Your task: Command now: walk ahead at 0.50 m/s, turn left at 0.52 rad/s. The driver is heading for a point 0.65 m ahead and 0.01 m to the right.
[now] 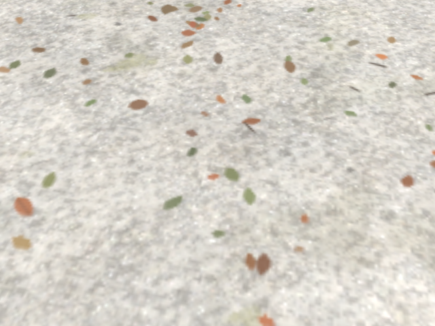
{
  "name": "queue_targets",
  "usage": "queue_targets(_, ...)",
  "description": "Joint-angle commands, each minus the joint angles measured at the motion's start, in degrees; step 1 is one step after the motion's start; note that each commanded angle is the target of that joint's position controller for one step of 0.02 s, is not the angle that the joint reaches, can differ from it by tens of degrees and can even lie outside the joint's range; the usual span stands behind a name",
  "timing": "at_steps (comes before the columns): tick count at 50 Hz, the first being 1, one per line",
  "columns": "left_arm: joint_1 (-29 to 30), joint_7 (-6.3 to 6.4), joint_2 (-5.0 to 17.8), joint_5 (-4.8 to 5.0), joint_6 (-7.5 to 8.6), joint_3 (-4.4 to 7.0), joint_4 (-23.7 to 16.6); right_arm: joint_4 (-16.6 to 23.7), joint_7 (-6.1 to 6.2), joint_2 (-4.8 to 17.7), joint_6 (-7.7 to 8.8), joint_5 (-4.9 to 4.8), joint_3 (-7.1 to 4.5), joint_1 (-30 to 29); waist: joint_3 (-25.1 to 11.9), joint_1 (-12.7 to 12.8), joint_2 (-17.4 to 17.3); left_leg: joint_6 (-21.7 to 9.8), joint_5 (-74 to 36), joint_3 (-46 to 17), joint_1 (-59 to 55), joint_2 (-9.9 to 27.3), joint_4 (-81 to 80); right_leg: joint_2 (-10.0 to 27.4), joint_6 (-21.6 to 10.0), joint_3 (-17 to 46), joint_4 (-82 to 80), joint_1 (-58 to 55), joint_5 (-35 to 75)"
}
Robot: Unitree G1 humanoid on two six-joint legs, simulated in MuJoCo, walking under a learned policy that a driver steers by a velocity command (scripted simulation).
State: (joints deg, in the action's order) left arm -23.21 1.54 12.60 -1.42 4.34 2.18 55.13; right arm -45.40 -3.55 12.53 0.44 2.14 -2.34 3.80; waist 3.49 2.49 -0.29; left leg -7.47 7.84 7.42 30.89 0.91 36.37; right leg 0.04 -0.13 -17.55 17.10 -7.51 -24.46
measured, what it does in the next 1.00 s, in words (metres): walks ahead: left foot, then right foot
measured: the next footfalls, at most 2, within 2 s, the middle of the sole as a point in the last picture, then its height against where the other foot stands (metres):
left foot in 0.04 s outside the picture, level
right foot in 0.60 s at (248, 308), level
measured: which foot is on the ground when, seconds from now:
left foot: up 0.00-0.02, down 0.04-0.60, up 0.62-1.00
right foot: down 0.00-0.02, up 0.04-0.58, down 0.60-1.00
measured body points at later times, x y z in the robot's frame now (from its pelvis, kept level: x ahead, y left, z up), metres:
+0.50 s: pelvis +0.27 +0.03 +0.01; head +0.30 +0.04 +0.46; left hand +0.40 +0.28 -0.11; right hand +0.28 -0.24 -0.12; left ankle +0.14 +0.07 -0.72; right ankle +0.45 -0.08 -0.68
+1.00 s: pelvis +0.53 +0.01 +0.02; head +0.56 -0.01 +0.47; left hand +0.58 +0.27 -0.11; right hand +0.65 -0.25 -0.11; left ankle +0.68 +0.12 -0.68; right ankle +0.47 -0.04 -0.72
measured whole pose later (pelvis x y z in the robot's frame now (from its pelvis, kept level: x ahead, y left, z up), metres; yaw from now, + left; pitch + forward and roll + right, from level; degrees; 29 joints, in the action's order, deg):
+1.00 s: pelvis +0.53 +0.01 +0.02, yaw -7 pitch +0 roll -1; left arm -18.5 0.3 13.9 -0.4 2.3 2.3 51.8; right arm -46.5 0.0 14.1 1.5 1.3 -0.4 7.4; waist 4.3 2.5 -2.6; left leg 0.6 4.7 -0.4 33.1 3.2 41.0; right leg -8.7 -6.6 3.4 17.6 3.6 -13.6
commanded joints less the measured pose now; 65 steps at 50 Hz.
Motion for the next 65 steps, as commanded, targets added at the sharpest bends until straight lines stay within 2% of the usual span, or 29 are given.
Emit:
queue_targets(1,0.43,0.47,11.88,-0.07,-0.87,2.59,-2.61,-0.23,0.94,6.39,0.95,0.26,-2.47,12.35,-7.06,-7.79,4.86,-4.58,6.41,1.92,-15.73,-6.37,-3.9,15.43,-5.69,2.32,22.98,3.19,66.77)
queue_targets(2,1.21,0.18,11.42,0.01,-0.96,2.42,-3.84,-2.76,1.8,10.31,1.28,0.97,-4.1,21.18,-12.05,-11.99,0.47,-7.38,8.48,-6.02,-29.56,-2.28,-8.35,13.66,-3.83,1.88,39.26,13.49,52.1)
queue_targets(3,-1.25,-1.07,4.02,0.69,-0.58,0.97,-7.83,-2.17,2.58,17.36,1.02,0.7,-5.86,20.09,-16.0,-7.47,-13.72,-16.04,8.61,-36.03,-46.96,15.65,-11.62,2.39,-0.17,3.44,61.16,39.69,-1.2)
queue_targets(4,5.7,-1.34,8.48,0.36,0.13,1.78,-10.11,-1.47,2.54,17.73,0.42,-1.33,-5.95,21.57,-19.01,-10.05,-6.61,-18.46,7.08,-50.91,-48.42,18.61,-19.43,-1.61,0.14,17.34,67.8,47.72,-5.6)
queue_targets(5,9.66,-1.6,7.95,0.81,0.96,1.49,-11.56,-2.06,3.11,15.99,0.2,-1.57,-5.5,18.52,-10.75,-8.66,-3.19,-16.42,3.53,-41.25,-42.99,17.76,-20.42,2.48,-0.58,19.81,65.48,51.88,0.69)
queue_targets(7,8.51,-1.37,7.66,0.35,1.31,1.37,-10.47,-1.81,3.53,10.72,0.81,-1.79,-4.13,13.33,-3.32,-3.82,2.36,-11.43,-8.47,-30.64,-29.6,12.38,-21.71,6.0,-0.45,19.54,55.16,45.89,6.01)
queue_targets(9,6.21,-1.57,7.05,-1.26,-0.92,1.28,-10.1,-1.36,3.6,8.75,1.82,-2.25,-3.25,11.26,-3.99,-1.07,1.25,-9.99,-15.3,-25.05,-23.88,8.68,-22.77,6.66,1.06,19.72,50.53,39.71,6.26)
queue_targets(12,6.0,-2.5,5.1,-1.24,-2.65,0.81,-9.56,-2.81,3.25,8.89,3.48,-2.11,-2.91,13.9,-3.79,-0.66,0.17,-8.46,-19.17,-19.33,-22.22,6.9,-25.51,7.04,1.85,17.22,44.26,39.38,10.53)
queue_targets(18,17.26,-3.14,5.68,0.08,-2.86,0.83,-12.19,-5.08,3.07,8.92,4.27,-1.71,-2.17,19.48,-0.57,-5.21,-2.36,-2.09,-20.89,-13.5,-29.85,6.33,-28.48,6.95,0.1,16.08,31.1,46.73,23.47)
queue_targets(24,24.06,-3.91,4.94,0.19,-2.31,0.22,-14.37,-7.59,4.39,7.97,4.59,-0.62,-1.11,22.18,2.89,-7.01,-2.25,-1.07,-26.88,-7.95,-37.89,9.35,-28.66,2.45,-2.96,14.91,20.64,47.71,24.08)
queue_targets(27,21.15,-3.69,5.24,-0.04,-2.12,0.37,-13.95,-8.14,5.25,8.95,4.73,-0.38,-0.85,20.3,0.81,-4.48,-3.77,0.47,-48.46,-4.55,-40.13,10.31,-21.67,-1.53,-5.88,11.1,16.82,39.7,18.12)
queue_targets(29,11.82,-3.16,7.12,-0.2,-1.88,1.27,-11.29,-8.27,5.8,10.77,4.27,0.0,-1.18,19.29,-4.59,-0.22,-5.48,1.27,-63.04,-3.06,-41.23,10.79,-7.59,-5.08,-8.45,9.62,15.62,30.41,12.62)
queue_targets(30,3.31,-2.91,8.39,-0.61,-1.4,2.04,-8.73,-7.82,5.81,11.61,3.91,-0.26,-1.35,18.14,-8.71,3.82,-4.91,1.67,-58.38,-1.84,-37.04,10.12,4.18,-5.53,-10.26,11.05,11.25,20.1,14.6)
queue_targets(31,-5.57,-2.28,12.43,-1.61,-1.3,3.49,-6.83,-5.79,5.69,10.98,4.21,-0.78,-0.92,16.57,-14.12,7.81,-0.54,2.48,-39.9,-0.02,-24.94,7.99,21.42,3.29,-14.19,22.87,9.26,5.91,11.94)
queue_targets(32,-4.57,-1.94,18.05,-1.43,-1.79,5.08,-7.26,-3.21,4.31,5.67,4.75,-1.53,-0.09,20.2,-17.44,2.67,13.94,5.4,15.46,-0.81,0.7,-5.94,43.64,18.98,-24.3,54.29,5.86,-9.58,16.52)
queue_targets(33,-2.14,-2.61,15.72,1.42,-2.11,4.8,-6.84,-2.79,4.09,9.15,5.19,-0.32,-0.64,16.12,-16.99,3.1,5.33,4.31,18.64,-11.87,7.28,-4.08,47.6,18.54,-24.61,58.9,1.78,-8.91,17.17)
queue_targets(34,1.94,-2.54,13.98,1.51,-2.32,4.41,-7.66,-1.03,3.66,9.02,5.99,-0.9,-0.43,12.89,-9.43,1.55,3.3,4.3,13.27,-12.48,9.56,-0.74,44.64,17.41,-22.9,50.44,0.29,-1.39,18.49)
queue_targets(36,5.35,-2.27,9.32,1.1,-2.19,3.21,-7.77,-0.49,3.53,8.55,5.8,-0.46,-0.31,11.24,-2.56,-1.74,-2.43,5.53,10.15,-11.24,5.66,2.49,36.68,12.63,-18.99,41.48,-2.36,10.84,27.38)
queue_targets(42,4.02,-1.99,10.08,1.25,-0.33,2.56,-6.23,0.14,3.35,5.42,1.78,0.02,0.58,12.19,-3.78,-4.41,1.87,9.62,5.27,-6.24,-1.96,2.06,21.02,5.78,-13.79,25.36,-1.17,18.42,64.46)
queue_targets(46,1.98,-1.45,9.04,1.38,-1.28,1.93,-5.43,1.66,3.37,5.1,1.37,-0.78,1.02,6.0,-5.18,-1.24,4.78,8.85,-3.67,-4.92,-2.8,1.09,9.31,3.89,-8.17,23.18,0.55,14.28,64.99)
queue_targets(50,1.01,-0.54,8.73,0.6,-2.03,1.52,-4.41,1.42,3.99,5.92,1.75,-1.02,1.11,3.8,-4.97,0.39,4.9,7.33,-3.93,-5.62,-4.2,-0.11,2.22,6.24,-7.67,25.24,3.52,9.01,63.05)
queue_targets(54,4.73,0.14,9.21,1.23,-2.0,1.31,-4.03,-2.48,5.08,7.29,3.36,-0.46,0.54,13.24,-4.86,-4.96,2.88,3.62,-8.81,-7.47,-17.13,-0.57,-13.58,6.3,-6.6,27.39,14.56,9.23,60.34)
queue_targets(55,4.16,0.04,8.25,1.53,-1.36,0.8,-5.11,-3.52,5.54,9.87,4.17,-0.12,0.1,17.43,-9.5,-5.62,-1.66,1.71,-34.21,-14.44,-28.16,7.08,-12.49,3.55,-4.88,26.31,21.4,14.3,47.08)
queue_targets(56,-4.07,0.02,4.58,2.66,-1.63,0.18,-3.96,-3.18,5.54,12.35,3.66,-0.81,-0.3,18.14,-15.8,-2.65,-11.18,-8.32,-61.65,-26.61,-37.23,20.47,-9.06,-3.81,-2.94,23.21,33.54,20.91,10.53)
queue_targets(57,-4.08,0.3,6.79,1.84,-3.11,0.67,-2.28,-3.23,5.02,8.5,2.71,-2.32,0.63,16.99,-18.29,-3.44,-10.26,-13.07,-57.84,-32.06,-34.48,23.42,-11.41,-6.46,-2.62,22.34,38.42,23.36,-12.49)
queue_targets(59,1.64,0.02,6.89,0.04,-4.62,0.8,-1.67,-2.64,4.74,5.86,2.14,-1.69,1.62,10.77,-8.59,-2.01,-3.04,-10.17,-33.27,-26.28,-23.64,18.01,-17.06,-4.13,-1.83,24.02,40.81,25.4,-10.65)
queue_targets(60,2.95,-0.2,5.98,0.15,-5.32,0.56,-1.52,-2.67,5.16,5.03,1.77,-1.23,2.09,8.38,-5.75,-0.91,-3.45,-7.5,-25.32,-22.61,-18.77,15.25,-19.87,-2.73,-1.14,23.93,37.39,23.81,-7.75)
queue_targets(62,1.9,-0.38,4.43,0.11,-6.47,-0.12,-0.06,-3.4,5.47,5.93,1.31,-0.8,2.02,6.12,-4.48,0.62,-7.04,-3.94,-15.66,-17.19,-14.44,10.34,-22.02,-2.35,0.41,21.16,29.91,19.52,-4.13)
queue_targets(65,2.8,0.16,4.14,0.65,-7.21,-0.49,1.7,-5.24,5.19,7.23,1.03,-1.08,1.61,8.47,-6.31,-0.9,-6.73,-3.04,-5.96,-17.21,-16.27,9.6,-22.34,-2.07,0.98,19.1,21.56,17.49,-0.4)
